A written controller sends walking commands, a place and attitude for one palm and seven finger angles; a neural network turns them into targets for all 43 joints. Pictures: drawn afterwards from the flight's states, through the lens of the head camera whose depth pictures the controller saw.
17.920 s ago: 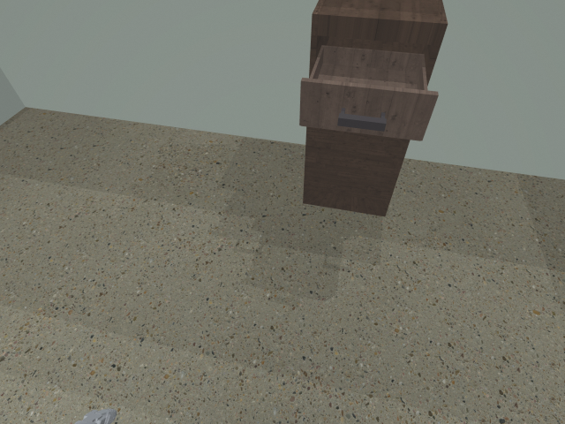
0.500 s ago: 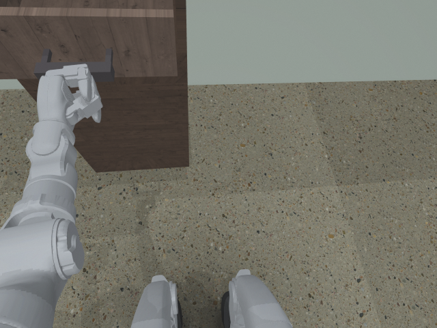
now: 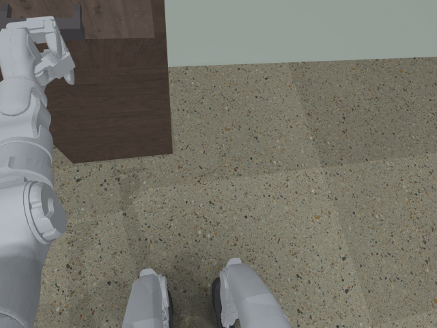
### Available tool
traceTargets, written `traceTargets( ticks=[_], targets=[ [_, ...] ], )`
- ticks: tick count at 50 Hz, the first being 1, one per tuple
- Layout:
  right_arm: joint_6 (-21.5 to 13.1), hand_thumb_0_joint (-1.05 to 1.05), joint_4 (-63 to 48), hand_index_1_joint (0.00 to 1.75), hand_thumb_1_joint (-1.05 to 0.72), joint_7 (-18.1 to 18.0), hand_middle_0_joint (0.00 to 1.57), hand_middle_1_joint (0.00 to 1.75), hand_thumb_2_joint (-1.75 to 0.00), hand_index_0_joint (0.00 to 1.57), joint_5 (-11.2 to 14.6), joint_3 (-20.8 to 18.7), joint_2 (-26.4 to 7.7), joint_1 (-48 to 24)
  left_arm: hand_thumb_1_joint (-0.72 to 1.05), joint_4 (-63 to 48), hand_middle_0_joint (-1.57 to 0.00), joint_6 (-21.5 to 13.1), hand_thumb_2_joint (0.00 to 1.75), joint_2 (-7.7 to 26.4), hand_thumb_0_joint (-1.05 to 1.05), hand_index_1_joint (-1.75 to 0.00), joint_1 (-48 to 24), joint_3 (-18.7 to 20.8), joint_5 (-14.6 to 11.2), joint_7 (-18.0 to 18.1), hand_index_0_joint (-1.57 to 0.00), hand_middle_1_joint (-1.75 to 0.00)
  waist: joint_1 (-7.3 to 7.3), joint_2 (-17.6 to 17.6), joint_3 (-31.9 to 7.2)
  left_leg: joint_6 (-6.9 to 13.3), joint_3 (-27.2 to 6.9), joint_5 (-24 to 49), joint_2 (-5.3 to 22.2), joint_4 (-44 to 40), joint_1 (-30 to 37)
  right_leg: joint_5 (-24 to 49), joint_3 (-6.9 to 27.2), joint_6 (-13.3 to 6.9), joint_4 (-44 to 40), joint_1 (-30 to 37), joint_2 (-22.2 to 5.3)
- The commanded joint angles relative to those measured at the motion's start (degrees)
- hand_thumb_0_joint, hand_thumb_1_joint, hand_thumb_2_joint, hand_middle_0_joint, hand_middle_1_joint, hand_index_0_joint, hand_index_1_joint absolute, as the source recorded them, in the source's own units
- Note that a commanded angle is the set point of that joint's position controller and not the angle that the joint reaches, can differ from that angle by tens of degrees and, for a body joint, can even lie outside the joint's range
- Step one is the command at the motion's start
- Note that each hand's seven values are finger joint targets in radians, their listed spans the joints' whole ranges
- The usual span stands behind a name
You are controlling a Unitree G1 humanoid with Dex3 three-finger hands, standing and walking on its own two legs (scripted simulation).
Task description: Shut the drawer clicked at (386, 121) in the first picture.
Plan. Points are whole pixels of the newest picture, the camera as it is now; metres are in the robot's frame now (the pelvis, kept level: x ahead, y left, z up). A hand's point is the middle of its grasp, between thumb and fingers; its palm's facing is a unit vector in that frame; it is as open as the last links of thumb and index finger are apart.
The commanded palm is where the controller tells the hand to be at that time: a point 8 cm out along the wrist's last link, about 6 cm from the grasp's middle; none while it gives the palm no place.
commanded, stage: push the drawer shut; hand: left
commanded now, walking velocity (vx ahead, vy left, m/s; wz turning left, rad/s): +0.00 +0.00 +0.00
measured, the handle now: (42, 19) +0.64 +0.22 +0.07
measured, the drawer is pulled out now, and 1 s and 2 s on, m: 0.02 0.00 0.00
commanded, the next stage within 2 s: pull the fist back off the drawer in 0.54 s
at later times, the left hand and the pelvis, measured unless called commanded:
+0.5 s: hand (57, 43) +0.59 +0.20 +0.07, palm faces +0.04 -1.00 -0.04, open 3.2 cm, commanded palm +0.61 +0.20 +0.07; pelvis -0.01 +0.00 -0.01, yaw +0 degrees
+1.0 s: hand (56, 43) +0.59 +0.20 +0.07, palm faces +0.03 -1.00 -0.04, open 3.2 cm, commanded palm +0.58 +0.20 +0.07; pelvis -0.03 +0.01 -0.02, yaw -1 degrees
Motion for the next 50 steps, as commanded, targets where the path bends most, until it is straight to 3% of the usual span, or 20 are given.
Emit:
traceTargets(
  ticks=[1, 4, 7, 11, 14, 15, 18, 19, 20, 22, 24, 27, 32, 37, 40, 43, 44, 47, 48, 50],
  targets=[
    [-0.12, 0.00, -1.36, 0.30, -0.90, -0.67, 0.20, 0.30, -0.90, 0.20, -0.28, -3.85, -11.46, 13.19, 0.90, -12.76, -1.40, -3.34, 0.90, 16.24, 0.00, -1.60, -32.98, 1.81, -0.22, 0.46, -1.40, -1.60, -3.11, 11.41, -32.20, 0.78, -4.49, 20.42, -0.65, -6.01, 26.77, 12.53, 4.30, 0.24, -8.11, 9.73, 1.70],
    [-0.02, 0.00, -1.39, 0.30, -0.90, -0.57, 0.20, 0.30, -0.90, 0.20, -0.47, -3.77, -11.50, 13.89, 0.90, -12.79, -1.40, -2.86, 0.90, 16.97, 0.00, -1.60, -34.05, 2.18, -0.03, 0.15, -1.40, -1.60, -3.33, 12.97, -33.71, 0.76, -4.90, 22.00, -0.46, -5.57, 28.00, 13.38, 4.02, 0.09, -7.50, 8.94, 1.83],
    [0.30, 0.00, -1.48, 0.30, -0.90, -0.52, 0.20, 0.30, -0.90, 0.20, -0.43, -3.47, -11.78, 14.44, 0.90, -12.17, -1.40, -2.05, 0.90, 20.25, 0.00, -1.60, -34.01, 4.15, 0.16, 0.00, -1.40, -1.60, -3.23, 11.82, -33.67, 0.82, -4.61, 22.08, -0.33, -5.41, 26.10, 14.12, 4.12, 0.26, -7.77, 10.83, 1.94],
    [0.32, 0.00, -1.23, 0.30, -0.90, -0.66, 0.20, 0.30, -0.90, 0.20, -0.38, -3.13, -11.98, 15.06, 0.90, -10.24, -1.40, -0.86, 0.90, 20.43, 0.00, -1.60, -37.36, 2.74, 0.92, -0.20, -1.40, -1.60, -4.89, 11.88, -31.32, 1.09, -4.77, 20.00, -0.20, -5.05, 23.82, 12.30, 4.04, 0.43, -7.88, 8.78, 1.95],
    [-0.05, 0.00, -0.40, 0.30, -0.90, -0.75, 0.20, 0.30, -0.90, 0.20, -0.65, -3.30, -12.15, 15.96, 0.90, -12.47, -1.40, -1.16, 0.90, 21.66, 0.00, -1.60, -41.86, 3.42, 1.06, 0.22, -1.40, -1.60, -5.53, 14.87, -33.60, 0.90, -5.70, 21.20, -0.02, -4.56, 26.84, 12.10, 3.59, 0.18, -7.21, 6.16, 1.98],
    [-0.11, 0.00, -0.22, 0.30, -0.90, -0.66, 0.20, 0.30, -0.90, 0.20, -0.76, -3.39, -12.21, 16.26, 0.90, -13.07, -1.40, -1.14, 0.90, 20.84, 0.00, -1.60, -42.65, 2.64, 1.17, 0.32, -1.40, -1.60, -6.02, 15.54, -34.77, 0.75, -6.09, 22.29, 0.08, -4.48, 28.57, 12.44, 3.33, 0.21, -7.15, 5.23, 2.01],
    [-0.48, 0.00, 0.51, 0.30, -0.90, -0.56, 0.20, 0.30, -0.90, 0.20, -0.76, -3.01, -12.19, 16.31, 0.90, -10.31, -1.40, -0.37, 0.90, 19.17, 0.00, -1.60, -44.17, 0.63, 1.43, 0.49, -1.40, -1.60, -7.10, 14.93, -30.99, 0.82, -6.15, 18.62, 0.04, -4.47, 26.13, 9.60, 3.21, 0.20, -7.62, 3.25, 2.13],
    [-0.80, 0.00, 0.75, 0.30, -0.90, -0.61, 0.20, 0.30, -0.90, 0.20, -0.91, -2.97, -12.21, 16.27, 0.90, -10.72, -1.40, -0.41, 0.90, 18.42, 0.00, -1.60, -45.85, -0.04, 1.42, 0.57, -1.40, -1.60, -7.84, 16.23, -30.79, 0.89, -6.54, 18.35, 0.04, -4.43, 26.76, 9.26, 3.06, 0.07, -7.42, 1.57, 2.07],
    [-0.84, 0.00, 0.97, 0.30, -0.90, -0.74, 0.20, 0.30, -0.90, 0.20, -0.93, -2.86, -12.55, 16.49, 0.90, -11.03, -1.40, -0.49, 0.90, 20.26, 0.00, -1.60, -46.75, 0.65, 1.73, 0.75, -1.40, -1.60, -7.64, 16.32, -31.50, 0.76, -6.85, 17.61, 0.15, -4.45, 27.00, 8.58, 2.90, 0.08, -7.20, 1.47, 2.02],
    [-1.30, 0.00, 0.90, 0.30, -0.90, -0.81, 0.20, 0.30, -0.90, 0.20, -1.05, -2.78, -12.49, 16.55, 0.90, -11.60, -1.40, -0.32, 0.90, 19.28, 0.00, -1.60, -48.19, -0.65, 2.05, 0.94, -1.40, -1.60, -8.01, 17.60, -32.84, 0.72, -7.18, 17.21, 0.10, -4.42, 27.93, 8.07, 2.77, 0.02, -7.03, 0.53, 1.94],
    [-1.85, 0.00, 1.29, 0.30, -0.90, -0.81, 0.20, 0.30, -0.90, 0.20, -1.07, -2.69, -12.49, 16.66, 0.90, -10.73, -1.40, 0.19, 0.90, 17.04, 0.00, -1.60, -49.22, -2.30, 2.00, 1.13, -1.40, -1.60, -8.93, 18.25, -31.58, 0.75, -7.77, 16.05, 0.18, -4.68, 28.37, 7.23, 2.44, -0.07, -6.93, -1.86, 1.97],
    [-2.62, 0.00, 1.37, 0.30, -0.90, -1.27, 0.20, 0.30, -0.90, 0.20, -1.08, -2.04, -12.89, 16.60, 0.90, -10.61, -1.40, 0.73, 0.90, 20.57, 0.00, -1.60, -50.62, -1.32, 2.32, 1.25, -1.40, -1.60, -9.03, 18.19, -32.15, 1.05, -7.12, 13.33, 0.19, -4.20, 25.09, 5.97, 3.06, 0.15, -6.98, 0.00, 1.84],
    [-4.06, 0.00, 1.79, 0.30, -0.90, -1.81, 0.20, 0.30, -0.90, 0.20, -0.80, -1.60, -13.25, 16.16, 0.90, -9.42, -1.40, 1.78, 0.90, 19.10, 0.00, -1.60, -51.51, -3.34, 2.42, 1.31, -1.40, -1.60, -10.11, 19.10, -30.27, 0.98, -8.01, 9.12, 0.66, -5.17, 24.98, 3.69, 2.59, 0.20, -6.80, -3.22, 1.71],
    [-4.84, 0.00, 1.11, 0.30, -0.90, -1.96, 0.20, 0.30, -0.90, 0.20, -0.88, -1.23, -13.33, 16.29, 0.90, -8.55, -1.40, 2.99, 0.90, 20.04, 0.00, -1.60, -51.05, -2.85, 2.76, 1.23, -1.40, -1.60, -9.78, 18.37, -29.98, 1.03, -8.20, 7.14, 0.50, -5.39, 23.03, 2.78, 2.39, 0.14, -6.41, -2.63, 1.70],
    [-4.86, 0.00, 0.70, 0.30, -0.90, -1.62, 0.20, 0.30, -0.90, 0.20, -1.13, -1.44, -13.40, 16.97, 0.90, -10.23, -1.40, 2.99, 0.90, 21.37, 0.00, -1.60, -51.38, -1.28, 2.93, 1.32, -1.40, -1.60, -8.96, 19.75, -32.50, 0.77, -8.71, 9.12, 0.41, -5.16, 25.11, 3.89, 2.06, -0.10, -5.93, -2.67, 1.75],
    [-4.65, 0.00, 0.58, 0.30, -0.90, -1.39, 0.20, 0.30, -0.90, 0.20, -1.04, -1.51, -13.42, 17.00, 0.90, -8.33, -1.40, 3.97, 0.90, 20.04, 0.00, -1.60, -49.89, -1.82, 2.99, 1.34, -1.40, -1.60, -9.18, 17.61, -29.42, 0.78, -8.94, 6.56, 0.50, -5.84, 23.29, 2.85, 2.01, -0.02, -6.40, -3.04, 1.77],
    [-4.65, 0.00, 0.50, 0.30, -0.90, -1.29, 0.20, 0.30, -0.90, 0.20, -1.20, -1.60, -13.46, 17.22, 0.90, -9.58, -1.40, 3.62, 0.90, 20.88, 0.00, -1.60, -50.22, -0.76, 3.07, 1.39, -1.40, -1.60, -8.59, 18.80, -30.64, 0.70, -9.26, 7.44, 0.50, -5.94, 24.76, 3.16, 1.85, -0.20, -6.01, -3.37, 1.76],
    [-4.43, 0.00, 0.28, 0.30, -0.90, -0.90, 0.20, 0.30, -0.90, 0.20, -1.29, -1.99, -13.42, 17.22, 0.90, -10.59, -1.40, 4.11, 0.90, 18.70, 0.00, -1.60, -49.18, -1.59, 3.02, 1.68, -1.40, -1.60, -8.19, 19.19, -31.07, 0.34, -10.30, 7.00, 0.71, -6.80, 26.72, 3.38, 1.39, -0.21, -5.77, -4.64, 1.64],
    [-4.34, 0.00, 0.19, 0.30, -0.90, -0.80, 0.20, 0.30, -0.90, 0.20, -1.30, -2.16, -13.42, 17.52, 0.90, -10.90, -1.40, 4.15, 0.90, 19.69, 0.00, -1.60, -47.93, -0.32, 2.97, 1.81, -1.40, -1.60, -7.59, 18.13, -32.22, 0.40, -10.07, 7.95, 0.69, -6.63, 26.95, 3.82, 1.47, -0.17, -5.95, -3.42, 1.66],
    [-4.17, 0.00, -0.16, 0.30, -0.90, -0.39, 0.20, 0.30, -0.90, 0.20, -1.21, -2.36, -13.30, 17.47, 0.90, -12.36, -1.40, 3.95, 0.90, 18.43, 0.00, -1.60, -45.89, -0.61, 2.72, 1.64, -1.40, -1.60, -6.71, 19.70, -33.12, -0.02, -10.49, 9.97, 0.83, -7.29, 29.61, 4.74, 1.22, -0.41, -5.88, -3.88, 1.67]
  ],
)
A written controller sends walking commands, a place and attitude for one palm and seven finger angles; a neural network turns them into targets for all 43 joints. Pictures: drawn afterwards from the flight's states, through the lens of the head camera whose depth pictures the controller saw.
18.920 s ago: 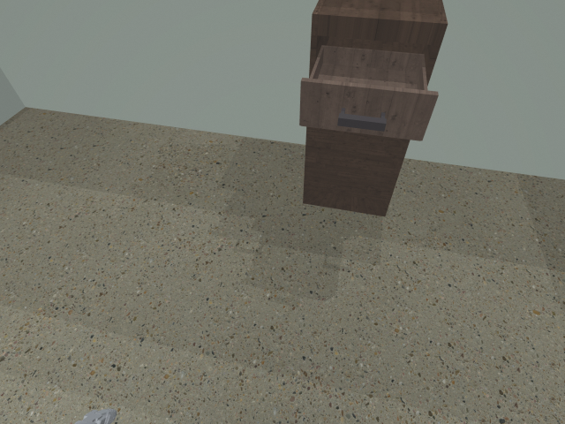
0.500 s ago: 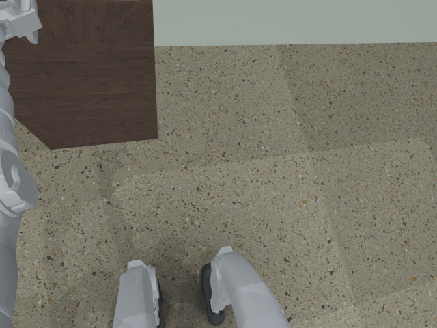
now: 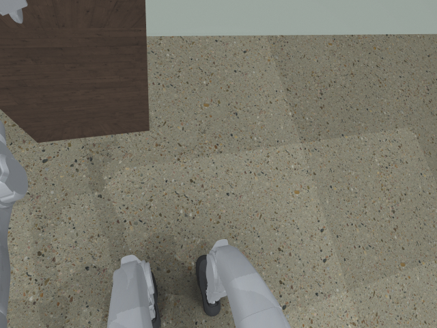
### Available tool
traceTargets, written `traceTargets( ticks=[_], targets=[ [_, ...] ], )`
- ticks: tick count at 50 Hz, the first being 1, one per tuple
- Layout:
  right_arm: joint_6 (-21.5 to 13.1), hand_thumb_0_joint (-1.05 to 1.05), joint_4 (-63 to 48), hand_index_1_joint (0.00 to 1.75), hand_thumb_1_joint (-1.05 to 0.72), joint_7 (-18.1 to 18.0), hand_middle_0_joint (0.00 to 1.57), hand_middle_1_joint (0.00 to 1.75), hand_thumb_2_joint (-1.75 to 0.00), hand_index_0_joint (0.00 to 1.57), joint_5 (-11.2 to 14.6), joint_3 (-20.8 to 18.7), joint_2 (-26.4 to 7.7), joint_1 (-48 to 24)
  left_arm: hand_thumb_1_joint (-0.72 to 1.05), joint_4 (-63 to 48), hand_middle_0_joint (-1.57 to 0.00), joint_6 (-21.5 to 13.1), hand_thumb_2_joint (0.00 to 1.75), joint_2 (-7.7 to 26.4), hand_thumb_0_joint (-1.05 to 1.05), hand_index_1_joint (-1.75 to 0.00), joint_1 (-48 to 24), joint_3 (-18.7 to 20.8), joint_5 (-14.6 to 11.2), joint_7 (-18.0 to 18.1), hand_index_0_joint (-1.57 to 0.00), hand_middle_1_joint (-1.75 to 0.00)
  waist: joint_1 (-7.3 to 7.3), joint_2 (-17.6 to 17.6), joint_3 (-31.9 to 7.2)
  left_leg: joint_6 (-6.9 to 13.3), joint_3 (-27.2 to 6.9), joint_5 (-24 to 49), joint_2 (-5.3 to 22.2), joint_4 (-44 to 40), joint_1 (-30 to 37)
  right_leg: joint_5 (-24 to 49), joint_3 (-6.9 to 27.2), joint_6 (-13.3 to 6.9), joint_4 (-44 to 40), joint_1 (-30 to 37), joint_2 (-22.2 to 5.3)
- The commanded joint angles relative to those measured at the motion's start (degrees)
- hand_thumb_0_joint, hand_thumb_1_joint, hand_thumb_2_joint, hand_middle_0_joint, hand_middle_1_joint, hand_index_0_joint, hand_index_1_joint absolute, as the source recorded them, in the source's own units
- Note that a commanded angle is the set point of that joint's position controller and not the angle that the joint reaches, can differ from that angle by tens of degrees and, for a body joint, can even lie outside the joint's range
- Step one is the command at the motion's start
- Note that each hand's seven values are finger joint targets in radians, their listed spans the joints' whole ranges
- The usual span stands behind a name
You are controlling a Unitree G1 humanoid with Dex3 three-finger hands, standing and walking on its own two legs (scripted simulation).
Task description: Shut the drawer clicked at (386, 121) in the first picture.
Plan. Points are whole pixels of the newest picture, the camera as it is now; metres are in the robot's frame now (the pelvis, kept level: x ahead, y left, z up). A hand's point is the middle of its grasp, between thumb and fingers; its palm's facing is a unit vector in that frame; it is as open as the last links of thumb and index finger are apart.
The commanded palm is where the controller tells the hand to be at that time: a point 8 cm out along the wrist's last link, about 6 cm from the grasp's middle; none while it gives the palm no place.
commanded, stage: pull the fist back off the drawer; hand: left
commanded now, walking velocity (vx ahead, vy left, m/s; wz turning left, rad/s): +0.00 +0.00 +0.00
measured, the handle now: out of the picture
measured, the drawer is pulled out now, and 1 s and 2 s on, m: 0.00 0.00 0.00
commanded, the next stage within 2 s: draw the hand back to the body in 0.34 s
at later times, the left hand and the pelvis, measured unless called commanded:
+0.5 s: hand out of the picture +0.60 +0.19 +0.09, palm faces +0.08 -1.00 -0.03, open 3.2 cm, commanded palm +0.55 +0.22 +0.10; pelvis +0.05 +0.00 +0.03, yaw +0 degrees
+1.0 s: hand out of the picture +0.43 +0.21 +0.18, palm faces +0.08 -0.99 -0.11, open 3.3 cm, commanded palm +0.39 +0.26 +0.20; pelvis +0.09 -0.01 +0.10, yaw +3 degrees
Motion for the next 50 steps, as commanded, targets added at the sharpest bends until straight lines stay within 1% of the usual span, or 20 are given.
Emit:
traceTargets(
  ticks=[1, 6, 10, 12, 18, 22, 24, 25, 27, 30, 33, 34, 35, 38, 41, 45, 47, 48, 49, 50],
  targets=[
    [0.31, 0.00, -0.71, 0.30, -0.90, -0.17, 0.20, 0.30, -0.90, 0.20, 0.15, -5.50, -13.68, 13.90, 0.90, -15.01, -1.40, -3.86, 0.90, 7.52, 0.00, -1.60, -28.65, 1.61, -1.97, 1.88, -1.40, -1.60, -1.79, 18.51, -32.85, -1.17, -8.90, 7.05, 1.20, -12.43, 40.22, 1.79, 2.84, -1.12, -8.43, 4.54, 1.83],
    [1.13, 0.00, -1.78, 0.30, -0.90, 0.56, 0.20, 0.30, -0.90, 0.20, 0.36, -6.13, -13.08, 13.60, 0.90, -20.06, -1.40, -5.02, 0.90, 6.87, 0.00, -1.60, -21.77, 3.38, -3.16, 1.76, -1.40, -1.60, 1.05, 17.76, -36.24, -1.21, -6.99, 13.59, 0.86, -12.76, 43.03, 4.65, 3.20, -1.23, -9.60, 10.01, 2.04],
    [2.01, 0.00, -2.40, 0.30, -0.90, 1.15, 0.20, 0.30, -0.90, 0.20, 0.64, -6.64, -12.71, 12.78, 0.90, -22.02, -1.40, -6.08, 0.90, 5.28, 0.00, -1.60, -14.28, 4.17, -4.09, 1.99, -1.40, -1.60, 2.89, 15.61, -35.22, -1.25, -5.74, 16.76, 0.78, -13.57, 43.79, 6.40, 3.36, -1.23, -10.73, 13.25, 2.12],
    [2.50, 0.00, -2.80, 0.30, -0.90, 1.19, 0.20, 0.30, -0.90, 0.20, 0.91, -6.85, -12.42, 12.24, 0.90, -22.60, -1.40, -6.53, 0.90, 5.10, 0.00, -1.60, -10.52, 4.84, -4.80, 2.08, -1.40, -1.60, 3.50, 12.63, -34.09, -0.89, -4.34, 18.40, 0.56, -13.80, 42.10, 8.34, 3.88, -1.00, -11.72, 17.14, 2.22],
    [3.51, 0.00, -2.82, 0.30, -0.90, 1.12, 0.20, 0.30, -0.90, 0.20, 1.23, -7.34, -11.57, 11.39, 0.90, -22.63, -1.40, -9.17, 0.90, 3.81, 0.00, -1.60, -7.59, 5.21, -5.69, 2.11, -1.40, -1.60, 3.80, 8.85, -31.87, -0.37, -1.86, 21.30, -0.19, -13.31, 38.62, 13.98, 5.26, -0.52, -12.15, 23.04, 2.20],
    [4.45, 0.00, -2.61, 0.30, -0.90, 1.19, 0.20, 0.30, -0.90, 0.20, 1.14, -7.96, -11.23, 11.27, 0.90, -23.54, -1.40, -11.08, 0.90, 1.25, 0.00, -1.60, -5.04, 4.21, -6.49, 1.01, -1.40, -1.60, 4.31, 10.30, -34.05, -0.71, -1.69, 27.55, -0.33, -12.74, 42.78, 19.31, 5.31, -0.64, -11.46, 23.58, 2.06],
    [5.11, 0.00, -4.75, 0.30, -0.90, 1.36, 0.20, 0.30, -0.90, 0.20, 1.74, -8.49, -11.37, 10.58, 0.90, -28.84, -1.40, -11.02, 0.90, 2.32, 0.00, -1.60, 3.49, 6.04, -7.76, 0.00, -1.40, -1.60, 7.90, 11.69, -39.58, -1.04, -1.10, 32.90, -0.62, -14.29, 47.52, 23.81, 5.56, -1.00, -11.94, 29.09, 2.10],
    [5.47, 0.00, -5.78, 0.30, -0.90, 1.49, 0.20, 0.30, -0.90, 0.20, 2.26, -8.65, -11.05, 10.15, 0.90, -31.87, -1.40, -10.27, 0.90, 1.29, 0.00, -1.60, 7.70, 5.77, -8.65, -0.47, -1.40, -1.60, 8.79, 10.99, -41.61, -1.08, -0.79, 35.74, -0.81, -15.30, 49.52, 26.90, 5.63, -0.81, -12.80, 32.44, 2.12],
    [5.99, 0.00, -7.30, 0.30, -0.90, 1.40, 0.20, 0.30, -0.90, 0.20, 3.34, -8.99, -10.68, 8.78, 0.90, -38.23, -1.40, -8.31, 0.90, 0.23, 0.00, -1.60, 13.68, 5.38, -10.60, -1.24, -1.40, -1.60, 9.85, 8.29, -41.14, -0.86, -0.06, 37.03, -1.01, -17.58, 50.50, 31.06, 5.76, -0.45, -15.11, 38.23, 2.19],
    [5.64, 0.00, -8.69, 0.30, -0.90, 0.70, 0.20, 0.30, -0.90, 0.20, 4.76, -9.09, -9.95, 6.60, 0.90, -44.92, -1.40, -5.60, 0.90, -3.15, 0.00, -1.60, 22.13, 3.95, -13.38, -1.69, -1.40, -1.60, 10.64, 5.14, -37.46, -0.41, 1.30, 36.60, -1.37, -20.58, 50.39, 35.79, 6.12, -0.11, -18.09, 44.05, 1.98],
    [4.17, 0.00, -8.89, 0.30, -0.90, -0.08, 0.20, 0.30, -0.90, 0.20, 5.44, -9.49, -9.36, 4.39, 0.90, -53.92, -1.40, -6.04, 0.90, -5.95, 0.00, -1.60, 26.72, 2.43, -15.48, -0.92, -1.40, -1.60, 11.17, 4.23, -34.85, -0.38, 1.78, 36.77, -1.34, -23.26, 54.01, 35.96, 6.04, 0.17, -20.69, 46.66, 1.87],
    [3.59, 0.00, -8.83, 0.30, -0.90, -0.29, 0.20, 0.30, -0.90, 0.20, 5.57, -9.39, -9.08, 3.49, 0.90, -55.91, -1.40, -6.41, 0.90, -7.36, 0.00, -1.60, 28.61, 1.23, -15.84, -0.63, -1.40, -1.60, 11.35, 5.60, -33.23, -0.39, 2.00, 37.61, -1.42, -23.76, 54.93, 36.62, 6.15, 0.02, -21.18, 46.81, 1.78],
    [3.09, 0.00, -8.44, 0.30, -0.90, -0.38, 0.20, 0.30, -0.90, 0.20, 5.67, -9.38, -8.82, 3.02, 0.90, -56.02, -1.40, -6.43, 0.90, -8.66, 0.00, -1.60, 31.35, 0.62, -16.10, -0.46, -1.40, -1.60, 11.44, 6.13, -31.32, -0.61, 1.94, 38.02, -1.22, -24.73, 56.22, 35.63, 5.80, 0.11, -21.77, 46.43, 1.67],
    [2.22, 0.00, -8.22, 0.30, -0.90, -0.63, 0.20, 0.30, -0.90, 0.20, 6.17, -9.32, -8.82, 0.64, 0.90, -53.87, -1.40, -5.51, 0.90, -12.35, 0.00, -1.60, 36.92, -2.03, -16.69, -0.80, -1.40, -1.60, 11.31, 2.79, -23.00, -0.64, 2.18, 33.10, -1.38, -27.31, 55.01, 30.83, 5.19, 0.16, -23.93, 45.79, 1.66],
    [1.74, 0.00, -9.28, 0.30, -0.90, -1.05, 0.20, 0.30, -0.90, 0.20, 6.45, -9.19, -8.63, -1.73, 0.90, -57.52, -1.40, -4.68, 0.90, -12.19, 0.00, -1.60, 40.97, -2.26, -17.22, -2.08, -1.40, -1.60, 12.84, 5.33, -22.97, -0.75, 2.27, 35.28, -1.67, -28.70, 58.22, 32.34, 5.40, -0.15, -24.79, 48.52, 1.12],
    [0.19, 0.00, -11.38, 0.30, -0.90, -1.67, 0.20, 0.30, -0.90, 0.20, 6.89, -8.88, -8.02, -5.24, 0.90, -65.37, -1.40, -3.53, 0.90, -13.85, 0.00, -1.60, 47.84, -3.08, -19.40, -3.51, -1.40, -1.60, 14.19, 3.33, -22.94, -0.84, 1.68, 37.50, -1.57, -31.17, 62.26, 33.37, 4.81, -0.10, -26.46, 52.26, 0.78],
    [-0.62, 0.00, -12.37, 0.30, -0.90, -2.05, 0.20, 0.30, -0.90, 0.20, 7.13, -8.65, -7.86, -7.51, 0.90, -68.02, -1.40, -2.67, 0.90, -14.04, 0.00, -1.60, 51.97, -2.51, -20.23, -3.61, -1.40, -1.60, 15.06, 2.60, -20.37, -0.89, 1.75, 35.22, -1.78, -32.64, 62.10, 32.20, 4.64, -0.14, -27.54, 53.31, 0.59],
    [0.72, 0.00, -13.20, 0.30, -0.90, -2.88, 0.20, 0.30, -0.90, 0.20, 7.07, -8.74, -7.31, -12.12, 0.90, -71.19, -1.40, 0.22, 0.90, -8.94, 0.00, -1.60, 54.70, -4.57, -11.99, 2.97, -1.40, -1.60, 17.98, 2.18, -20.94, -0.76, 2.31, 33.54, -2.33, -35.51, 64.59, 29.47, 6.82, -0.85, -31.04, 56.18, -1.24],
    [0.87, 0.00, -14.06, 0.30, -0.90, -3.53, 0.20, 0.30, -0.90, 0.20, 7.00, -8.55, -6.94, -12.64, 0.90, -73.07, -1.40, 2.27, 0.90, -11.92, 0.00, -1.60, 56.64, -5.47, -11.80, 6.33, -1.40, -1.60, 16.88, 0.51, -17.09, -0.92, 2.08, 31.05, -2.19, -37.50, 65.06, 27.57, 6.38, -0.93, -32.74, 55.53, -0.88],
    [1.23, 0.00, -14.18, 0.30, -0.90, -4.03, 0.20, 0.30, -0.90, 0.20, 7.13, -8.24, -6.65, -13.71, 0.90, -74.44, -1.40, 4.00, 0.90, -15.07, 0.00, -1.60, 58.40, -8.49, -10.87, 8.36, -1.40, -1.60, 16.61, 1.48, -15.29, -1.03, 2.27, 29.54, -2.05, -39.26, 66.18, 26.36, 6.34, -0.78, -33.96, 56.36, -0.98]
  ],
)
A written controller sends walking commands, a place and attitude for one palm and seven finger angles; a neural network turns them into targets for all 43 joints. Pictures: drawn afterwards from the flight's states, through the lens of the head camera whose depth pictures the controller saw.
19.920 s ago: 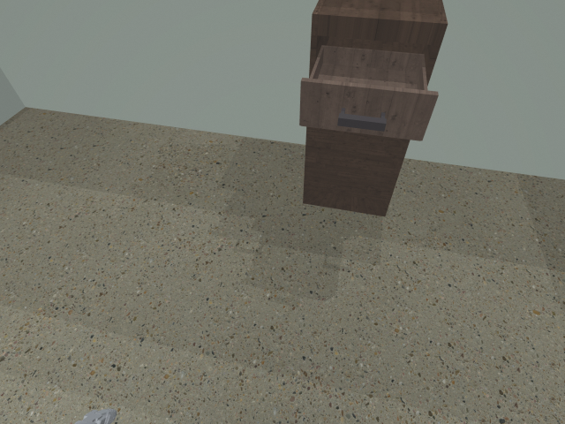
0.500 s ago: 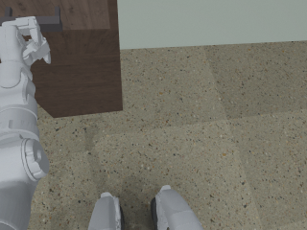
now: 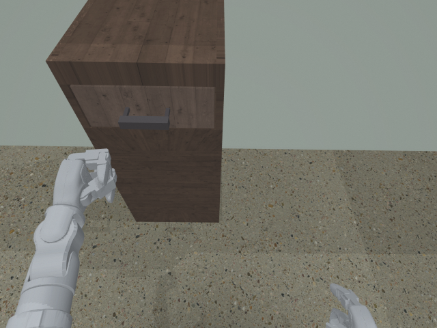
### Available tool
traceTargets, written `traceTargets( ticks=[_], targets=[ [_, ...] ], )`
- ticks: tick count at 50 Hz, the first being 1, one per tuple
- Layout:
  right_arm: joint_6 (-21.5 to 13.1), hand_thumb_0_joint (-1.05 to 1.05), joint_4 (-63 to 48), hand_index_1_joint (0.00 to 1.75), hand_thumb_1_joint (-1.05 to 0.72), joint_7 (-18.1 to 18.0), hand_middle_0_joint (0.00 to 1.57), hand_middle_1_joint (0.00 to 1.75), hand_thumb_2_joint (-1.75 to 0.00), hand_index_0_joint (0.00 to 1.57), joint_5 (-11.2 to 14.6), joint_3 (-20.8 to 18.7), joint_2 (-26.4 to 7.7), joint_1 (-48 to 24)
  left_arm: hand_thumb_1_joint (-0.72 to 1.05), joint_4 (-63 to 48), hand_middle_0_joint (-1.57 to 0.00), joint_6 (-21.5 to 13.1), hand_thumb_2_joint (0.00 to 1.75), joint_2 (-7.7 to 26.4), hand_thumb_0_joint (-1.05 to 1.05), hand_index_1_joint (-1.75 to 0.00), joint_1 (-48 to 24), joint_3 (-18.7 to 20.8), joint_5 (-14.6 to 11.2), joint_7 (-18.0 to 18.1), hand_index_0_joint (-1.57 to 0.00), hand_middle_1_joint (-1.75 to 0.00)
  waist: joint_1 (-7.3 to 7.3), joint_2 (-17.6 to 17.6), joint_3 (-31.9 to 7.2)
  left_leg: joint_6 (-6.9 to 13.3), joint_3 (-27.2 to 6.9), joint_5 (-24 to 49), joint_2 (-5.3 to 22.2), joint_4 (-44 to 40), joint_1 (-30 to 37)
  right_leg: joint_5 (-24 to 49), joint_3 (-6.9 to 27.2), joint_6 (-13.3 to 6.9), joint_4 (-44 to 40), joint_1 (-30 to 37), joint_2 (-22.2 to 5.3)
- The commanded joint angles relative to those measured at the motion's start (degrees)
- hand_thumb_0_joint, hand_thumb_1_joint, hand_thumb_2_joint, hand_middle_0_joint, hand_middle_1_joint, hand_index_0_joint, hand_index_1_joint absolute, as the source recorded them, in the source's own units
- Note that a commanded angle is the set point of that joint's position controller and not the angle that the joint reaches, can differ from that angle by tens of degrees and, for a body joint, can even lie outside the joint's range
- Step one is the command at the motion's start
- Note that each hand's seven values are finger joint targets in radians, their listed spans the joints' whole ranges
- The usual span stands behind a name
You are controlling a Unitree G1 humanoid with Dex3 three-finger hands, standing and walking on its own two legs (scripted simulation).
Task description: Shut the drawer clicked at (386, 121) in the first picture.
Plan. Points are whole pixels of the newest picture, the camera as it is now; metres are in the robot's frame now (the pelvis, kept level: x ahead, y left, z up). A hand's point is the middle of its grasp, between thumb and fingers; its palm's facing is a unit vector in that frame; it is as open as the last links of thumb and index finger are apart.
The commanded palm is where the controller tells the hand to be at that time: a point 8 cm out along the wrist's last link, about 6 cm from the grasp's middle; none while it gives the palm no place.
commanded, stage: draw the hand back to the body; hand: left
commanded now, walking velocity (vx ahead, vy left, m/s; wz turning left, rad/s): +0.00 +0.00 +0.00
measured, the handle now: (146, 117) +0.61 +0.20 -0.01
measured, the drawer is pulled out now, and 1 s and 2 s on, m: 0.00 0.00 0.00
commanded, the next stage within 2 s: step back with the hand held close in 0.82 s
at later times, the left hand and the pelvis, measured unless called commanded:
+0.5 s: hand (36, 244) +0.21 +0.22 +0.16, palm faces +0.34 -0.88 -0.34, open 3.2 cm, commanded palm +0.15 +0.27 +0.19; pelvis -0.01 -0.01 +0.04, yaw +1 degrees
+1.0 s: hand out of the picture +0.16 +0.22 +0.20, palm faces +0.40 -0.82 -0.41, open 3.3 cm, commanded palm +0.10 +0.26 +0.21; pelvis -0.02 -0.02 +0.04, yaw +1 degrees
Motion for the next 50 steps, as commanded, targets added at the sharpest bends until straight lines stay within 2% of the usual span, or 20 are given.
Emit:
traceTargets(
  ticks=[1, 4, 6, 9, 12, 15, 18, 19, 23, 24, 32, 33, 34, 35, 39, 43, 47, 48, 49, 50],
  targets=[
    [-1.07, 0.00, -8.24, 0.30, -0.90, -2.36, 0.20, 0.30, -0.90, 0.20, 0.19, -2.11, -6.22, -3.37, 0.90, -20.50, -1.40, 2.46, 0.90, 9.66, 0.00, -1.60, -7.93, -0.60, 4.75, 10.11, -1.40, -1.60, 1.16, 1.37, -13.28, -0.03, -1.94, 26.46, -0.18, -11.17, 18.93, 24.72, 1.55, -1.06, -9.22, 12.48, -0.48],
    [-1.22, 0.00, -7.95, 0.30, -0.90, -3.45, 0.20, 0.30, -0.90, 0.20, -0.11, -1.41, -6.16, -5.83, 0.90, -25.25, -1.40, 4.69, 0.90, 11.18, 0.00, -1.60, -5.27, 0.35, 5.82, 13.47, -1.40, -1.60, 1.97, 0.40, -10.59, 0.25, -1.77, 24.89, -0.14, -14.82, 21.50, 24.41, 1.60, -1.15, -12.46, 16.45, -0.65],
    [-1.88, 0.00, -7.75, 0.30, -0.90, -3.71, 0.20, 0.30, -0.90, 0.20, -0.22, -0.87, -5.61, -7.08, 0.90, -27.84, -1.40, 5.46, 0.90, 9.85, 0.00, -1.60, -3.71, -0.35, 6.30, 14.60, -1.40, -1.60, 2.38, 0.40, -8.92, 0.09, -1.87, 24.88, -0.09, -17.34, 23.92, 23.78, 1.29, -1.12, -14.19, 18.17, -0.73],
    [-2.64, 0.00, -6.99, 0.30, -0.90, -3.86, 0.20, 0.30, -0.90, 0.20, -0.51, -0.43, -5.44, -8.69, 0.90, -30.02, -1.40, 6.32, 0.90, 9.28, 0.00, -1.60, -0.08, -0.64, 6.56, 15.26, -1.40, -1.60, 2.90, -0.87, -4.79, 0.11, -1.94, 23.10, 0.01, -20.48, 25.80, 21.74, 1.26, -1.15, -17.50, 19.64, -0.53],
    [-3.64, 0.00, -6.89, 0.30, -0.90, -3.67, 0.20, 0.30, -0.90, 0.20, -0.94, -0.05, -4.84, -9.58, 0.90, -34.81, -1.40, 6.28, 0.90, 8.37, 0.00, -1.60, 4.74, -0.28, 6.78, 15.57, -1.40, -1.60, 3.76, 2.15, -4.22, -0.20, -1.91, 24.86, -0.04, -22.74, 28.67, 22.40, 1.14, -1.27, -19.12, 22.58, -0.80],
    [-4.19, 0.00, -6.54, 0.30, -0.90, -3.31, 0.20, 0.30, -0.90, 0.20, -1.33, 0.03, -4.66, -10.53, 0.90, -37.05, -1.40, 6.41, 0.90, 8.48, 0.00, -1.60, 11.13, 1.08, 6.46, 15.41, -1.40, -1.60, 4.32, -0.83, -0.95, -0.04, -1.80, 23.35, -0.03, -24.59, 28.60, 21.66, 1.28, -1.15, -21.38, 23.94, -0.67],
    [-4.96, 0.00, -6.74, 0.30, -0.90, -3.05, 0.20, 0.30, -0.90, 0.20, -1.78, -0.16, -4.28, -10.95, 0.90, -43.30, -1.40, 5.90, 0.90, 9.03, 0.00, -1.60, 16.12, 2.93, 6.47, 15.44, -1.40, -1.60, 4.95, 1.21, -2.08, -0.08, -1.34, 26.08, -0.24, -24.83, 30.17, 24.23, 1.32, -1.11, -21.83, 26.23, -0.93],
    [-5.04, 0.00, -6.32, 0.30, -0.90, -2.96, 0.20, 0.30, -0.90, 0.20, -1.96, -0.25, -4.38, -11.23, 0.90, -43.42, -1.40, 6.00, 0.90, 9.67, 0.00, -1.60, 18.48, 3.84, 6.45, 15.38, -1.40, -1.60, 5.15, -0.18, -0.56, -0.08, -1.38, 25.29, -0.25, -25.11, 29.42, 23.56, 1.40, -1.13, -22.64, 26.24, -0.73],
    [-6.16, 0.00, -6.56, 0.30, -0.90, -2.73, 0.20, 0.30, -0.90, 0.20, -2.16, -0.57, -3.87, -11.39, 0.90, -50.80, -1.40, 5.03, 0.90, 9.83, 0.00, -1.60, 24.27, 5.65, 6.46, 15.61, -1.40, -1.60, 5.47, 1.20, -0.80, 0.01, -1.13, 26.01, -0.36, -25.05, 30.30, 24.40, 1.56, -0.95, -22.91, 27.06, -1.00],
    [-6.44, 0.00, -6.28, 0.30, -0.90, -2.70, 0.20, 0.30, -0.90, 0.20, -2.28, -0.58, -3.94, -11.79, 0.90, -51.04, -1.40, 5.08, 0.90, 10.16, 0.00, -1.60, 26.32, 6.19, 6.50, 15.48, -1.40, -1.60, 5.63, 1.89, 1.78, 0.04, -0.97, 24.69, -0.56, -25.18, 29.91, 23.16, 1.77, -0.96, -24.24, 25.73, -0.75],
    [-9.41, 0.00, -6.60, 0.30, -0.90, -3.23, 0.20, 0.30, -0.90, 0.20, -2.06, -1.37, -3.53, -11.38, 0.90, -60.06, -1.40, 2.82, 0.90, 11.28, 0.00, -1.60, 37.73, 10.36, 6.22, 16.13, -1.40, -1.60, 6.42, -0.21, 3.36, 0.34, -0.93, 20.86, -0.31, -24.63, 29.28, 19.10, 2.24, -0.59, -25.24, 24.49, -0.97],
    [-9.63, 0.00, -5.82, 0.30, -0.90, -3.35, 0.20, 0.30, -0.90, 0.20, -2.19, -1.32, -3.46, -11.06, 0.90, -58.20, -1.40, 2.76, 0.90, 9.74, 0.00, -1.60, 37.70, 9.10, 6.49, 16.04, -1.40, -1.60, 5.87, 0.07, 5.09, 0.38, -0.67, 19.85, -0.50, -24.55, 29.00, 18.07, 2.24, -0.51, -25.61, 23.31, -1.03],
    [-9.80, 0.00, -5.28, 0.30, -0.90, -3.49, 0.20, 0.30, -0.90, 0.20, -2.23, -1.47, -3.61, -10.94, 0.90, -55.86, -1.40, 2.99, 0.90, 8.97, 0.00, -1.60, 37.40, 8.45, 6.58, 15.93, -1.40, -1.60, 5.56, -2.16, 8.01, 0.34, -0.88, 18.25, -0.51, -24.75, 28.32, 15.77, 2.27, -0.47, -27.10, 21.48, -0.80],
    [-9.89, 0.00, -5.24, 0.30, -0.90, -3.61, 0.20, 0.30, -0.90, 0.20, -2.11, -1.60, -3.92, -10.73, 0.90, -55.93, -1.40, 2.83, 0.90, 8.20, 0.00, -1.60, 35.76, 7.35, 6.64, 15.87, -1.40, -1.60, 5.01, -1.22, 8.53, 0.48, -0.82, 17.17, -0.34, -24.85, 28.71, 14.32, 2.60, -0.32, -27.19, 20.82, -1.03],
    [-10.61, 0.00, -4.84, 0.30, -0.90, -4.16, 0.20, 0.30, -0.90, 0.20, -2.23, -1.76, -3.97, -10.62, 0.90, -55.18, -1.40, 2.11, 0.90, 9.41, 0.00, -1.60, 34.40, 8.33, 6.94, 16.30, -1.40, -1.60, 5.59, -0.84, 7.11, 0.71, -0.91, 15.75, -0.66, -24.69, 29.29, 11.74, 2.96, -0.35, -27.55, 21.16, -1.30],
    [-11.64, 0.00, -5.03, 0.30, -0.90, -4.30, 0.20, 0.30, -0.90, 0.20, -2.48, -1.59, -3.53, -10.77, 0.90, -57.20, -1.40, 1.43, 0.90, 10.19, 0.00, -1.60, 35.32, 9.29, 6.90, 16.69, -1.40, -1.60, 6.33, -0.96, 3.87, 0.83, -0.98, 18.02, -0.73, -24.55, 29.80, 14.99, 2.85, -0.44, -26.04, 23.74, -1.66],
    [-12.05, 0.00, -4.71, 0.30, -0.90, -4.19, 0.20, 0.30, -0.90, 0.20, -2.48, -1.43, -3.28, -10.83, 0.90, -57.21, -1.40, 1.61, 0.90, 10.25, 0.00, -1.60, 35.87, 9.72, 6.97, 16.75, -1.40, -1.60, 6.55, 0.88, 4.94, 0.42, -1.18, 20.12, -0.65, -24.82, 29.33, 17.96, 2.62, -0.67, -25.40, 24.42, -1.43],
    [-10.26, 0.00, -6.77, 0.30, -0.90, -3.60, 0.20, 0.30, -0.90, 0.20, -2.40, -1.82, -4.79, -9.28, 0.90, -62.09, -1.40, -0.96, 0.90, 17.08, 0.00, -1.60, 30.33, 17.25, 7.04, 17.03, -1.40, -1.60, 4.10, -1.41, 9.69, 1.32, -2.77, 17.33, 0.31, -22.78, 23.86, 19.19, 7.97, -0.38, -28.33, 18.67, -4.76],
    [-9.54, 0.00, -6.00, 0.30, -0.90, -3.57, 0.20, 0.30, -0.90, 0.20, -2.34, -1.78, -3.55, -9.21, 0.90, -59.30, -1.40, -1.69, 0.90, 16.79, 0.00, -1.60, 30.77, 17.51, 7.15, 16.83, -1.40, -1.60, 4.06, -2.41, 10.60, 1.02, -3.15, 15.92, 0.12, -21.83, 23.29, 18.26, 8.40, -0.79, -29.42, 17.48, -6.17],
    [-8.53, 0.00, -5.22, 0.30, -0.90, -3.48, 0.20, 0.30, -0.90, 0.20, -2.66, -2.07, -3.21, -9.03, 0.90, -53.49, -1.40, -1.31, 0.90, 11.82, 0.00, -1.60, 37.97, 14.19, 7.31, 16.44, -1.40, -1.60, 3.71, -4.50, 9.76, 1.00, -2.95, 17.01, 0.29, -20.87, 23.85, 17.53, 7.49, -0.74, -29.18, 16.31, -6.55]
  ],
)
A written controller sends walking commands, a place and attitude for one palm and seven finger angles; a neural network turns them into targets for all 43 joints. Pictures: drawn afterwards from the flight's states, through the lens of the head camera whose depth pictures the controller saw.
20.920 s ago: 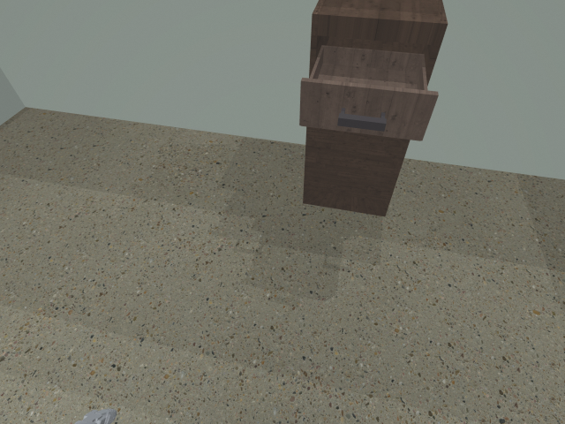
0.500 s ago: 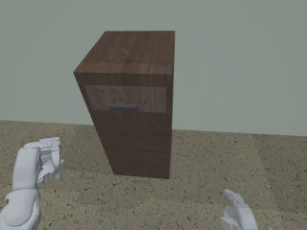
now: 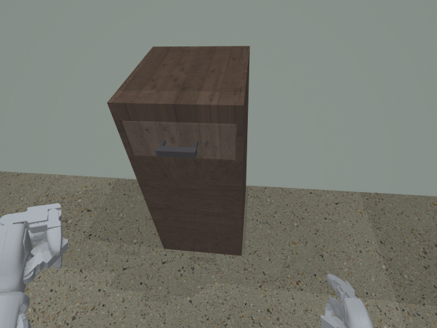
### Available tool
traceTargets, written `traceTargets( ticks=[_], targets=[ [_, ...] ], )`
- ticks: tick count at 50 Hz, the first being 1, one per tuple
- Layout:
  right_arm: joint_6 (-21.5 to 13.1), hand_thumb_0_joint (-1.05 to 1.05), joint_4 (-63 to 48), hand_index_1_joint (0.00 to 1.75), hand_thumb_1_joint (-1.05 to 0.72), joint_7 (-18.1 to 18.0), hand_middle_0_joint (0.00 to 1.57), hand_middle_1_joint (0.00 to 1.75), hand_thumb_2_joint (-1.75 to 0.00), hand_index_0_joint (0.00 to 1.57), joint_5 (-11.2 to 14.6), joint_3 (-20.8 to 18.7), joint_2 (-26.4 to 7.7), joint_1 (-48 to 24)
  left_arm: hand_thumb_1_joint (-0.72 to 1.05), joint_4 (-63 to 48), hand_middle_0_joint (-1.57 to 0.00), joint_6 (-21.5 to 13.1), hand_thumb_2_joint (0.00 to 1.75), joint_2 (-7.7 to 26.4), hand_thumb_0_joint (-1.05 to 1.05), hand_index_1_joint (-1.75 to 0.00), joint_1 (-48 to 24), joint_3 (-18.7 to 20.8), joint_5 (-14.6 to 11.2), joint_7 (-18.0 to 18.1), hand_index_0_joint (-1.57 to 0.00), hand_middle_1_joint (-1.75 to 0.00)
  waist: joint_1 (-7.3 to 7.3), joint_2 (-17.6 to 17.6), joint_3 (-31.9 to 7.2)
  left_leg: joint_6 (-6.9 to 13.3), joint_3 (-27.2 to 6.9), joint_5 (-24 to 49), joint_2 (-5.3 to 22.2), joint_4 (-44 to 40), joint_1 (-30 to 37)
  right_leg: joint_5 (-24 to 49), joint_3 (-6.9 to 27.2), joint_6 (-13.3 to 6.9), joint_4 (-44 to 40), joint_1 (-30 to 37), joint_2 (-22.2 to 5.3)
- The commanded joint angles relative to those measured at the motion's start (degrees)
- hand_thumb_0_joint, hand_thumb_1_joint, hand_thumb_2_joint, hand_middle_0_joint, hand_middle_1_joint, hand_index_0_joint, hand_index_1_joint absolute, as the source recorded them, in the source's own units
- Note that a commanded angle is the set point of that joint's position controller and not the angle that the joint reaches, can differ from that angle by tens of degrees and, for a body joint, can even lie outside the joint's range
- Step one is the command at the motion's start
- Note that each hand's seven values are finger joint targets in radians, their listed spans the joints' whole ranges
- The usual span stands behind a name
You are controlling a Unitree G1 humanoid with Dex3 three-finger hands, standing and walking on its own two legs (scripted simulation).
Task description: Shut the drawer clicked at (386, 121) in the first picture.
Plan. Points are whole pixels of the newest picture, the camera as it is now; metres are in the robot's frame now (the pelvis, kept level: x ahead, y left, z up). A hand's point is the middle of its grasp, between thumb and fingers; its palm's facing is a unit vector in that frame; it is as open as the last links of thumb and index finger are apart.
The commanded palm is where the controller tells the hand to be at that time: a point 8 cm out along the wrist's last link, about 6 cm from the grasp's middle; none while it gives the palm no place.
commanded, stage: step back with the hand held close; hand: left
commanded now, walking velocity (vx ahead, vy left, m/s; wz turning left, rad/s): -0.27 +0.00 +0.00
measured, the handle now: (178, 147) +0.63 +0.21 -0.05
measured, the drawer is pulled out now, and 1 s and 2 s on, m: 0.00 0.00 0.00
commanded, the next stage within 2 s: stop stepping back and stand still in 1.32 s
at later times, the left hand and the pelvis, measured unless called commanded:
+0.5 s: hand (33, 267) +0.15 +0.26 +0.15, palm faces +0.32 -0.81 -0.49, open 3.2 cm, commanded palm +0.09 +0.31 +0.17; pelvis -0.04 +0.03 -0.01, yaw +0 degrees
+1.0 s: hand (6, 307) +0.10 +0.27 +0.15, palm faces +0.35 -0.83 -0.43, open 3.2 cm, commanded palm +0.03 +0.32 +0.17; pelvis -0.10 +0.03 -0.02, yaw +1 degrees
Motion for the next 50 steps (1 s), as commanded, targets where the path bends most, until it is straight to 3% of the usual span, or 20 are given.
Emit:
traceTargets(
  ticks=[1, 3, 7, 12, 14, 18, 23, 27, 30, 33, 37, 39, 40, 43, 44, 45, 47, 48, 49, 50],
  targets=[
    [-0.02, 0.00, -9.95, 0.30, -0.90, 0.38, 0.20, 0.30, -0.90, 0.20, -0.31, -3.12, -5.38, -6.92, 0.90, -8.37, -1.40, -6.15, 0.90, 9.44, 0.00, -1.60, 0.28, 8.90, 0.26, 1.06, -1.40, -1.60, -1.89, -5.84, 1.19, 2.34, -2.05, 8.26, 0.72, 0.51, -2.62, 9.13, 7.25, 0.69, -7.34, -9.85, -7.38],
    [0.98, 0.00, -10.51, 0.30, -0.90, 0.53, 0.20, 0.30, -0.90, 0.20, -0.29, -3.70, -6.00, -6.99, 0.90, -10.51, -1.40, -6.55, 0.90, 9.28, 0.00, -1.60, 2.33, 8.31, 0.28, 1.00, -1.40, -1.60, -2.12, -3.25, -2.85, 2.37, -1.86, 10.80, 1.30, -0.25, -2.48, 11.10, 6.04, 1.08, -4.91, -8.16, -7.21],
    [2.42, 0.00, -11.78, 0.30, -0.90, 0.06, 0.20, 0.30, -0.90, 0.20, -0.17, -4.36, -6.15, -7.28, 0.90, -13.91, -1.40, -6.91, 0.90, 11.16, 0.00, -1.60, 5.29, 9.98, 0.07, 1.52, -1.40, -1.60, -1.94, -3.05, -8.53, 2.39, -2.64, 17.82, 2.02, -1.45, -2.72, 16.56, 4.41, 1.71, -0.74, -4.74, -5.92],
    [3.64, 0.00, -12.84, 0.30, -0.90, -0.71, 0.20, 0.30, -0.90, 0.20, 0.07, -4.68, -6.04, -7.25, 0.90, -16.55, -1.40, -6.84, 0.90, 12.69, 0.00, -1.60, 6.24, 11.37, -0.14, 2.25, -1.40, -1.60, -1.91, -3.59, -10.24, 2.11, -3.54, 22.36, 2.54, -1.12, -4.22, 19.51, 3.93, 2.00, 2.11, -4.14, -5.15],
    [3.72, 0.00, -13.01, 0.30, -0.90, -1.01, 0.20, 0.30, -0.90, 0.20, -0.10, -4.80, -6.26, -7.50, 0.90, -17.53, -1.40, -6.86, 0.90, 13.24, 0.00, -1.60, 5.94, 11.61, -0.09, 2.41, -1.40, -1.60, -1.87, -2.04, -10.25, 2.22, -3.82, 22.04, 2.66, -1.49, -5.02, 18.81, 4.06, 2.07, 2.65, -4.52, -4.80],
    [3.67, 0.00, -13.06, 0.30, -0.90, -1.00, 0.20, 0.30, -0.90, 0.20, 0.10, -4.91, -6.30, -7.09, 0.90, -16.77, -1.40, -6.91, 0.90, 12.39, 0.00, -1.60, 6.03, 10.86, 0.22, 2.68, -1.40, -1.60, -2.14, -2.11, -7.96, 2.62, -4.84, 14.53, 3.48, -3.32, -9.36, 13.09, 4.42, 2.26, 3.18, -5.15, -4.16],
    [3.00, 0.00, -13.32, 0.30, -0.90, -0.86, 0.20, 0.30, -0.90, 0.20, 0.12, -4.92, -6.71, -7.01, 0.90, -16.89, -1.40, -7.85, 0.90, 12.07, 0.00, -1.60, 5.41, 10.64, 0.69, 3.03, -1.40, -1.60, -2.69, -3.67, -4.80, 3.10, -5.72, -2.64, 3.03, -4.89, -16.38, 3.68, 5.93, 1.97, 1.05, -6.13, -4.34],
    [2.30, 0.00, -13.40, 0.30, -0.90, -0.81, 0.20, 0.30, -0.90, 0.20, 0.03, -4.95, -7.02, -6.41, 0.90, -18.49, -1.40, -9.09, 0.90, 12.54, 0.00, -1.60, 5.58, 11.23, 1.07, 3.47, -1.40, -1.60, -2.93, -2.44, -5.10, 3.35, -6.44, -7.68, 3.04, -4.33, -18.20, -0.28, 6.38, 1.75, 0.69, -6.99, -4.29],
    [1.65, 0.00, -13.51, 0.30, -0.90, -1.03, 0.20, 0.30, -0.90, 0.20, -0.20, -4.84, -7.06, -6.46, 0.90, -19.36, -1.40, -9.71, 0.90, 13.08, 0.00, -1.60, 5.83, 12.14, 1.34, 3.74, -1.40, -1.60, -2.88, -1.38, -5.11, 4.01, -8.40, -10.32, 4.45, -7.37, -21.90, -0.07, 5.64, 2.16, 3.52, -4.42, -2.83],
    [0.77, 0.00, -13.85, 0.30, -0.90, -1.18, 0.20, 0.30, -0.90, 0.20, -0.28, -4.84, -7.46, -6.36, 0.90, -20.46, -1.40, -10.11, 0.90, 12.42, 0.00, -1.60, 5.38, 12.02, 2.06, 3.66, -1.40, -1.60, -2.69, 2.95, -5.45, 5.58, -10.53, -15.35, 6.91, -11.13, -29.24, 3.58, 5.07, 2.76, 10.85, 1.67, -0.94],
    [-0.27, 0.00, -13.98, 0.30, -0.90, -1.19, 0.20, 0.30, -0.90, 0.20, -0.26, -5.03, -7.35, -6.10, 0.90, -20.72, -1.40, -10.52, 0.90, 12.54, 0.00, -1.60, 5.23, 12.99, 2.81, 3.43, -1.40, -1.60, -2.41, 2.10, -5.46, 6.51, -11.38, -18.88, 7.74, -10.70, -35.05, 7.02, 6.31, 2.95, 15.29, 5.48, 0.13],
    [-0.36, 0.00, -13.67, 0.30, -0.90, -1.10, 0.20, 0.30, -0.90, 0.20, -0.39, -5.25, -7.18, -5.73, 0.90, -20.81, -1.40, -10.69, 0.90, 13.21, 0.00, -1.60, 4.91, 13.72, 2.65, 3.26, -1.40, -1.60, -2.75, -1.39, -5.48, 5.79, -9.85, -15.64, 5.97, -6.73, -33.50, 9.63, 8.70, 2.33, 12.63, 3.22, -1.17],
    [-0.26, 0.00, -13.29, 0.30, -0.90, -0.93, 0.20, 0.30, -0.90, 0.20, -0.32, -5.31, -6.78, -5.78, 0.90, -20.44, -1.40, -10.73, 0.90, 13.14, 0.00, -1.60, 4.52, 13.47, 2.41, 3.18, -1.40, -1.60, -2.84, -4.29, -5.15, 5.00, -7.89, -14.09, 4.06, -2.72, -30.72, 8.44, 11.74, 1.59, 8.93, -0.92, -3.22],
    [0.42, 0.00, -11.24, 0.30, -0.90, -0.15, 0.20, 0.30, -0.90, 0.20, -0.39, -5.75, -5.91, -4.39, 0.90, -20.27, -1.40, -11.01, 0.90, 13.45, 0.00, -1.60, 2.80, 12.23, 1.45, 3.75, -1.40, -1.60, -3.59, -12.30, -5.48, 0.83, -2.24, -7.53, -2.05, 14.94, -15.23, -4.55, 19.47, -3.54, -5.00, -20.32, -12.83],
    [0.80, 0.00, -10.63, 0.30, -0.90, 0.02, 0.20, 0.30, -0.90, 0.20, -0.64, -5.80, -5.57, -4.39, 0.90, -20.74, -1.40, -10.92, 0.90, 13.50, 0.00, -1.60, 2.16, 12.04, 1.09, 4.14, -1.40, -1.60, -3.84, -12.91, -6.24, 0.20, -1.94, -5.92, -2.38, 18.81, -12.09, -4.76, 19.90, -5.09, -6.47, -23.81, -15.13],
    [1.11, 0.00, -10.14, 0.30, -0.90, 0.10, 0.20, 0.30, -0.90, 0.20, -0.54, -5.60, -4.95, -4.54, 0.90, -20.21, -1.40, -10.92, 0.90, 13.28, 0.00, -1.60, 2.47, 11.93, 1.16, 4.48, -1.40, -1.60, -4.00, -13.60, -6.87, 0.28, -2.14, -4.28, -2.13, 18.88, -10.35, -1.68, 17.75, -5.28, -5.66, -24.18, -15.52],
    [1.64, 0.00, -9.96, 0.30, -0.90, -0.29, 0.20, 0.30, -0.90, 0.20, -0.57, -5.52, -5.01, -5.30, 0.90, -20.40, -1.40, -10.93, 0.90, 13.96, 0.00, -1.60, 3.22, 12.62, 1.28, 4.87, -1.40, -1.60, -3.95, -10.91, -6.69, 0.88, -2.56, -2.40, -1.42, 10.42, -9.31, 0.64, 12.88, -2.95, -2.40, -23.09, -12.22],
    [1.62, 0.00, -10.36, 0.30, -0.90, -0.63, 0.20, 0.30, -0.90, 0.20, -0.52, -5.57, -5.94, -5.79, 0.90, -21.56, -1.40, -11.19, 0.90, 14.25, 0.00, -1.60, 3.29, 12.75, 1.34, 4.79, -1.40, -1.60, -3.85, -7.25, -5.67, 1.60, -4.74, -2.12, -0.12, 4.64, -11.23, -0.64, 10.48, -1.18, -0.16, -21.76, -8.74],
    [1.30, 0.00, -10.70, 0.30, -0.90, -1.10, 0.20, 0.30, -0.90, 0.20, -0.54, -5.73, -6.64, -6.69, 0.90, -22.64, -1.40, -11.69, 0.90, 14.85, 0.00, -1.60, 3.76, 13.32, 1.39, 4.76, -1.40, -1.60, -3.88, 0.08, -5.33, 2.94, -9.40, -5.72, 3.73, -1.64, -15.23, -3.26, 8.28, 0.32, 4.63, -19.28, -5.06],
    [0.69, 0.00, -11.34, 0.30, -0.90, -1.19, 0.20, 0.30, -0.90, 0.20, -0.67, -5.48, -7.20, -7.24, 0.90, -22.17, -1.40, -12.34, 0.90, 15.06, 0.00, -1.60, 5.82, 14.83, 2.19, 4.57, -1.40, -1.60, -3.58, 7.47, -6.48, 5.68, -16.37, -15.60, 10.15, -12.00, -25.89, -4.03, 5.10, 2.40, 15.74, -8.60, 0.47]
  ],
)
